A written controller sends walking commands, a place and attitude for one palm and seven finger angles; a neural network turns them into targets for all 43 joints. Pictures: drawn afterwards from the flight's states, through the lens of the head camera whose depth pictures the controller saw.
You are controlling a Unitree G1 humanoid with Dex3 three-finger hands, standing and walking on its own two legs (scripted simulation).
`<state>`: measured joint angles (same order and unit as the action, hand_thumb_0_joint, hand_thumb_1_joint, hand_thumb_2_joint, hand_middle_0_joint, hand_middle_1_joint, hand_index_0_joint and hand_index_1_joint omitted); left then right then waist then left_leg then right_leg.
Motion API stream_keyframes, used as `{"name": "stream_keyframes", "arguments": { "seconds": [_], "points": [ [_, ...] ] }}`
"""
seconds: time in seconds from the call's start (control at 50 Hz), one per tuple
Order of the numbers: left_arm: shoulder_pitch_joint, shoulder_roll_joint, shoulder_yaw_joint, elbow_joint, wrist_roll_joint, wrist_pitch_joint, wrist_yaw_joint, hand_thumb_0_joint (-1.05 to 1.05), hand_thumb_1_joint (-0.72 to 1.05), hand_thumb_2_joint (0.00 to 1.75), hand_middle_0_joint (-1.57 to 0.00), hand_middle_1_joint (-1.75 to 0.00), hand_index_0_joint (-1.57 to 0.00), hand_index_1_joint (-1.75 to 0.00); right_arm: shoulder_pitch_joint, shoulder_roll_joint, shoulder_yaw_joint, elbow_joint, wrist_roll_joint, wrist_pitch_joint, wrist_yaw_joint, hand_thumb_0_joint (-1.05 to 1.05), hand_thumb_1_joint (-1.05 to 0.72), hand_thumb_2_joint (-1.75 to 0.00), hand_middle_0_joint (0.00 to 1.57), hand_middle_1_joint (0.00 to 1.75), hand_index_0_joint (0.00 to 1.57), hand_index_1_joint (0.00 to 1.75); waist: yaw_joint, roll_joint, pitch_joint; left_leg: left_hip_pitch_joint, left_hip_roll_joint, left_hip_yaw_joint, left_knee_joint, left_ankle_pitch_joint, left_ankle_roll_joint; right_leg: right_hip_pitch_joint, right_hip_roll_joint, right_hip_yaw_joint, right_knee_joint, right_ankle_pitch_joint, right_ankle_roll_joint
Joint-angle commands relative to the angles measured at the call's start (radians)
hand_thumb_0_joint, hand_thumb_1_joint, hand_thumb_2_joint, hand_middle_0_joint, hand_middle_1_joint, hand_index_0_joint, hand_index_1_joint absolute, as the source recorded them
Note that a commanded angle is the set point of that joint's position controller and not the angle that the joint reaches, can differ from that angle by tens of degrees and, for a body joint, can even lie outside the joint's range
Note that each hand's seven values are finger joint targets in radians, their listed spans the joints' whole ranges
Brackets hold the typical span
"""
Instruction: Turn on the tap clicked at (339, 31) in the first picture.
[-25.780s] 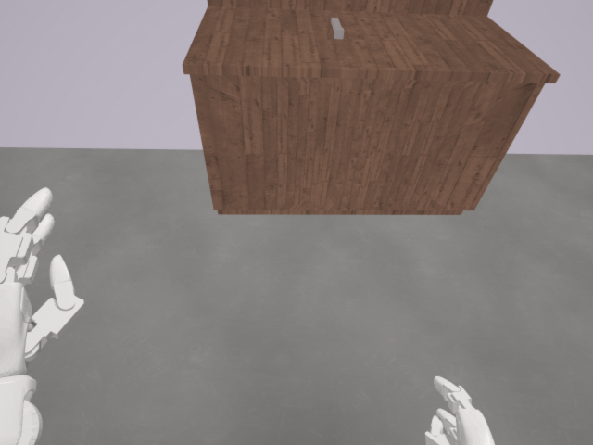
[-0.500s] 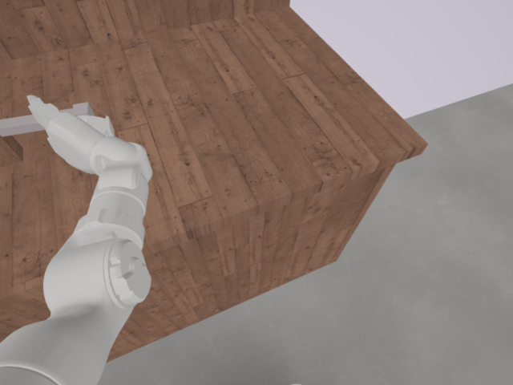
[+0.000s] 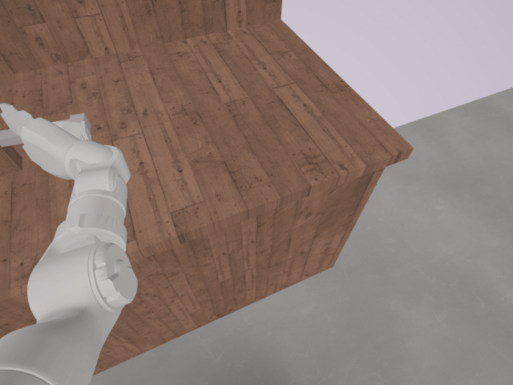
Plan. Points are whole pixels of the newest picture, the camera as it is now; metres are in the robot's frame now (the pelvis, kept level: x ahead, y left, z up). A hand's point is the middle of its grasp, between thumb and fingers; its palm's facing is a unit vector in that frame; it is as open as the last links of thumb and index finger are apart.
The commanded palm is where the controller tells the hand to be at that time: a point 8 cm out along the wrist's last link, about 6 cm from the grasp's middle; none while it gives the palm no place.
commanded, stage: lift the hand up off the lever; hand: left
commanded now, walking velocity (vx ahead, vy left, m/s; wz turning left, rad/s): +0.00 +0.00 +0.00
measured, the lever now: (80, 125) +0.56 +0.28 +0.08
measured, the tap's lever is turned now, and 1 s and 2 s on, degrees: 82 82 82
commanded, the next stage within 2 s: draw the hand back beside the body in 1.14 s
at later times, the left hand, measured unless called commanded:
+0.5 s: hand (83, 118) +0.50 +0.23 +0.15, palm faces +0.81 -0.58 -0.10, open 7.8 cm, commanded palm +0.44 +0.25 +0.15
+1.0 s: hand (83, 115) +0.49 +0.22 +0.17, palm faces +0.80 -0.59 -0.12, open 7.8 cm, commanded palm +0.43 +0.25 +0.17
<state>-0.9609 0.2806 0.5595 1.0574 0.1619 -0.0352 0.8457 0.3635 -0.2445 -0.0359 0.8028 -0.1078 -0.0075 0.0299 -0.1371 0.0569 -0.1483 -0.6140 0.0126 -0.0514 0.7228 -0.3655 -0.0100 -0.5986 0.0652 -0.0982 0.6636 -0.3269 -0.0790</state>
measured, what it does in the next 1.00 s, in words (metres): stands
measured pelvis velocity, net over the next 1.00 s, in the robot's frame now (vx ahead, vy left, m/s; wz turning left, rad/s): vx -0.01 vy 0.02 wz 0.00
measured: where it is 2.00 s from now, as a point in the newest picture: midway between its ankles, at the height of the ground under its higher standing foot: outside the picture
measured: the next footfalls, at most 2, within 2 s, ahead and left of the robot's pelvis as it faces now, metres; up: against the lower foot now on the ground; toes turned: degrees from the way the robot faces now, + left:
none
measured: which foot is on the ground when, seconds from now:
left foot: down 0.00-1.00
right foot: down 0.00-1.00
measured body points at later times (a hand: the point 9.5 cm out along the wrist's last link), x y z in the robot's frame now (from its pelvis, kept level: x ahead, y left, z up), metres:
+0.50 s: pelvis +0.00 +0.02 +0.00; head +0.05 +0.01 +0.45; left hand +0.45 +0.25 +0.16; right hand +0.02 -0.23 -0.14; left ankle -0.02 +0.13 -0.71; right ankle -0.01 -0.07 -0.71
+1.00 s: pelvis -0.01 +0.02 +0.01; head +0.03 +0.01 +0.46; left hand +0.44 +0.25 +0.18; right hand +0.03 -0.24 -0.13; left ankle -0.02 +0.13 -0.71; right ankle -0.01 -0.07 -0.71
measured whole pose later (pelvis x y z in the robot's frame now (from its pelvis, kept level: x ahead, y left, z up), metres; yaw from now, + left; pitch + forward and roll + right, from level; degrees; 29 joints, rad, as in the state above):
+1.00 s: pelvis -0.01 +0.02 +0.01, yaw +0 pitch +11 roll -1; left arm -1.04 0.21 0.49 1.05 0.13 0.09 0.87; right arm 0.30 -0.24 -0.03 0.85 -0.10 -0.04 0.02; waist -0.11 0.06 -0.13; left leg -0.53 -0.01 -0.04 0.65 -0.32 0.01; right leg -0.51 0.04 -0.09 0.60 -0.28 -0.06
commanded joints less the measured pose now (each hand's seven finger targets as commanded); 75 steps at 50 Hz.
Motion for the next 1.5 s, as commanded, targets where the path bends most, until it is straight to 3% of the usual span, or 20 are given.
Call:
{"name": "stream_keyframes", "arguments": {
  "seconds": [0.0,0.12,0.2,0.34,0.56,0.74,0.8,0.88,1.0,1.08,1.1,1.22,1.24,1.3,1.36,1.38,1.4,1.42,1.44,1.48],
  "points": [
    [-0.507,0.189,-0.107,-0.220,0.038,-0.056,-0.017,0.00,0.90,0.90,-0.15,-0.15,-0.15,-0.15,0.074,-0.137,-0.046,-0.051,0.007,-0.027,-0.009,0.00,-0.90,-0.90,0.20,0.30,0.20,0.30,-0.020,0.017,-0.327,0.137,-0.024,0.035,-0.045,0.310,0.056,0.265,-0.056,0.071,-0.083,0.393,0.075],
    [-0.532,0.166,-0.114,-0.218,-0.003,-0.051,-0.021,0.00,0.90,0.90,-0.15,-0.15,-0.15,-0.15,0.063,-0.137,-0.044,-0.045,0.011,-0.035,-0.013,0.00,-0.90,-0.90,0.20,0.30,0.20,0.30,-0.016,0.000,-0.333,0.157,-0.027,0.028,-0.067,0.307,0.052,0.269,-0.053,0.065,-0.094,0.368,0.074],
    [-0.501,0.192,-0.079,-0.212,0.012,-0.046,-0.001,0.00,0.90,0.90,-0.15,-0.15,-0.15,-0.15,0.055,-0.137,-0.044,-0.042,0.006,-0.032,-0.010,0.00,-0.90,-0.90,0.20,0.30,0.20,0.30,0.010,0.013,-0.342,0.170,-0.024,0.020,-0.070,0.354,0.042,0.266,-0.047,0.053,-0.080,0.370,0.064],
    [-0.572,0.174,-0.097,-0.218,0.032,-0.025,0.025,0.00,0.90,0.90,-0.15,-0.15,-0.15,-0.15,0.047,-0.135,-0.045,-0.036,0.000,-0.033,-0.008,0.00,-0.90,-0.90,0.20,0.30,0.20,0.30,-0.006,-0.010,-0.346,0.197,-0.011,0.011,-0.072,0.384,0.029,0.230,-0.039,0.044,-0.077,0.337,0.061],
    [-0.511,0.168,-0.077,-0.233,0.022,0.024,0.026,0.00,0.90,0.90,-0.15,-0.15,-0.15,-0.15,0.045,-0.132,-0.045,-0.043,0.003,-0.035,-0.008,0.00,-0.90,-0.90,0.20,0.30,0.20,0.30,0.027,-0.034,-0.345,0.205,-0.006,0.023,-0.098,0.427,0.025,0.291,-0.038,0.039,-0.093,0.373,0.058],
    [-0.591,0.115,-0.151,-0.284,0.028,0.026,0.015,0.00,0.90,0.90,-0.15,-0.15,-0.15,-0.15,0.021,-0.130,-0.046,-0.022,0.007,-0.055,-0.012,0.00,-0.90,-0.90,0.20,0.30,0.20,0.30,0.002,0.012,-0.293,0.238,-0.004,0.012,-0.118,0.382,0.020,0.249,-0.037,0.036,-0.113,0.303,0.055],
    [-0.576,0.121,-0.140,-0.301,0.015,0.030,0.015,0.00,0.90,0.90,-0.15,-0.15,-0.15,-0.15,0.016,-0.132,-0.048,-0.020,0.007,-0.062,-0.012,0.00,-0.90,-0.90,0.20,0.30,0.20,0.30,0.023,0.040,-0.333,0.270,-0.009,0.010,-0.121,0.402,0.011,0.261,-0.033,0.034,-0.116,0.304,0.050],
    [-0.571,0.089,-0.157,-0.225,0.003,0.060,0.019,0.00,0.90,0.90,-0.15,-0.15,-0.15,-0.15,0.007,-0.127,-0.042,-0.013,0.007,-0.062,-0.014,0.00,-0.90,-0.90,0.20,0.30,0.20,0.30,0.009,-0.017,-0.279,0.218,-0.013,0.020,-0.129,0.350,0.018,0.263,-0.038,0.034,-0.126,0.291,0.056],
    [-0.605,0.211,-0.073,-0.197,0.029,0.074,0.040,0.00,0.90,0.90,-0.15,-0.15,-0.15,-0.15,0.005,-0.136,-0.038,-0.019,0.006,-0.052,-0.025,0.00,-0.90,-0.90,0.20,0.30,0.20,0.30,0.019,-0.060,-0.293,0.159,-0.020,0.026,-0.134,0.284,0.036,0.296,-0.051,0.055,-0.138,0.289,0.065],
    [-0.592,0.218,-0.077,-0.234,0.054,0.055,0.047,0.00,0.90,0.90,-0.15,-0.15,-0.15,-0.15,0.019,-0.129,-0.040,-0.031,0.003,-0.056,-0.021,0.00,-0.90,-0.90,0.20,0.30,0.20,0.30,0.018,-0.048,-0.351,0.182,-0.015,0.036,-0.111,0.340,0.040,0.311,-0.052,0.058,-0.120,0.362,0.068],
    [-0.562,0.229,-0.065,-0.221,0.057,0.056,0.042,0.00,0.90,0.90,-0.15,-0.15,-0.15,-0.15,0.019,-0.131,-0.043,-0.030,0.003,-0.053,-0.022,0.00,-0.90,-0.90,0.20,0.30,0.20,0.30,0.030,-0.032,-0.353,0.178,-0.017,0.035,-0.110,0.341,0.038,0.314,-0.051,0.058,-0.116,0.364,0.066],
    [-0.580,0.210,-0.104,-0.229,0.025,0.056,-0.001,0.00,0.90,0.90,-0.15,-0.15,-0.15,-0.15,0.024,-0.133,-0.040,-0.042,0.020,-0.050,-0.031,0.00,-0.90,-0.90,0.20,0.30,0.20,0.30,0.007,-0.031,-0.323,0.165,-0.018,0.041,-0.122,0.297,0.046,0.333,-0.062,0.071,-0.139,0.361,0.076],
    [-0.500,0.167,-0.278,-0.346,0.062,0.040,-0.150,0.00,0.90,0.90,-0.15,-0.15,-0.15,-0.15,0.031,-0.147,-0.052,-0.070,0.029,-0.034,-0.049,0.00,-0.90,-0.90,0.20,0.30,0.20,0.30,-0.001,-0.030,-0.379,0.239,-0.019,0.062,-0.115,0.363,0.048,0.383,-0.054,0.093,-0.116,0.459,0.064],
    [-0.310,0.192,-0.250,-0.494,-0.015,0.014,-0.308,0.00,0.90,0.90,-0.15,-0.16,-0.15,-0.16,0.034,-0.143,-0.047,-0.117,0.067,-0.037,-0.080,0.00,-0.90,-0.90,0.20,0.30,0.20,0.30,0.067,0.022,-0.470,0.348,-0.021,0.066,-0.138,0.486,0.052,0.501,-0.046,0.101,-0.132,0.608,0.056],
    [-0.050,0.169,-0.237,-0.598,-0.148,0.001,-0.477,0.00,0.90,0.90,-0.16,-0.17,-0.16,-0.17,0.002,-0.136,-0.032,-0.149,0.103,-0.038,-0.103,0.00,-0.90,-0.90,0.20,0.30,0.20,0.30,0.112,-0.089,-0.346,0.318,-0.015,0.067,-0.190,0.449,0.049,0.588,-0.050,0.107,-0.163,0.690,0.066],
    [0.028,0.199,-0.195,-0.623,-0.201,0.003,-0.536,0.00,0.90,0.90,-0.16,-0.17,-0.16,-0.17,-0.010,-0.139,-0.029,-0.161,0.115,-0.039,-0.113,0.00,-0.90,-0.90,0.20,0.30,0.20,0.30,0.129,-0.142,-0.302,0.302,-0.016,0.068,-0.207,0.410,0.051,0.616,-0.054,0.113,-0.172,0.707,0.074],
    [0.095,0.256,-0.132,-0.644,-0.233,0.013,-0.565,0.00,0.90,0.90,-0.16,-0.18,-0.16,-0.18,-0.034,-0.141,-0.024,-0.170,0.124,-0.034,-0.122,0.00,-0.90,-0.90,0.20,0.30,0.20,0.30,0.165,-0.113,-0.278,0.303,-0.017,0.069,-0.223,0.398,0.050,0.641,-0.060,0.117,-0.176,0.690,0.071],
    [0.105,0.239,-0.139,-0.712,-0.253,0.026,-0.573,0.00,0.90,0.90,-0.16,-0.18,-0.16,-0.18,-0.061,-0.128,-0.017,-0.187,0.131,-0.036,-0.128,0.00,-0.90,-0.90,0.20,0.30,0.20,0.30,0.173,-0.096,-0.242,0.318,-0.016,0.076,-0.236,0.398,0.053,0.638,-0.063,0.117,-0.185,0.683,0.074],
    [0.225,0.474,-0.102,-0.655,-0.188,-0.006,-0.605,0.00,0.90,0.90,-0.16,-0.18,-0.16,-0.18,-0.055,-0.154,-0.012,-0.171,0.134,-0.034,-0.107,0.00,-0.90,-0.90,0.20,0.30,0.20,0.30,0.159,-0.052,-0.198,0.350,-0.003,0.092,-0.282,0.390,0.052,0.643,-0.089,0.130,-0.188,0.665,0.080],
    [0.240,0.427,-0.130,-0.741,-0.214,-0.041,-0.654,0.00,0.90,0.90,-0.16,-0.19,-0.16,-0.19,-0.102,-0.138,-0.007,-0.211,0.141,-0.040,-0.101,0.00,-0.90,-0.90,0.20,0.30,0.20,0.30,0.158,-0.088,-0.129,0.349,-0.005,0.088,-0.299,0.381,0.054,0.635,-0.084,0.132,-0.212,0.633,0.081]
  ]
}}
